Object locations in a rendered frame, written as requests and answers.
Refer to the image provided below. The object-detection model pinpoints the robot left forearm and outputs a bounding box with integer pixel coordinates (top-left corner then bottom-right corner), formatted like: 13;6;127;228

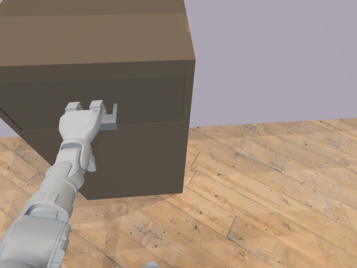
0;139;91;259

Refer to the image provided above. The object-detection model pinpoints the cabinet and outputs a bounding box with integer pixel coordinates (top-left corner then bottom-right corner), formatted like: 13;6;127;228
0;0;196;200

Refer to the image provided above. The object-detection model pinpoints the robot left hand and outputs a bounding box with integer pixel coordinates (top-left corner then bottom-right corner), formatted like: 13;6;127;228
59;100;107;172

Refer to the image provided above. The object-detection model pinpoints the drawer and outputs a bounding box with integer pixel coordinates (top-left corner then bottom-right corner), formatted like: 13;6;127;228
0;74;184;130

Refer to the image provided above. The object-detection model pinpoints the handle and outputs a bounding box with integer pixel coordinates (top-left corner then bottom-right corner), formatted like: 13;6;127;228
99;103;119;131

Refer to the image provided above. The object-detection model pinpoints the robot left upper arm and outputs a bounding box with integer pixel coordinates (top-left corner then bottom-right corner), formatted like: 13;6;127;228
0;215;71;268

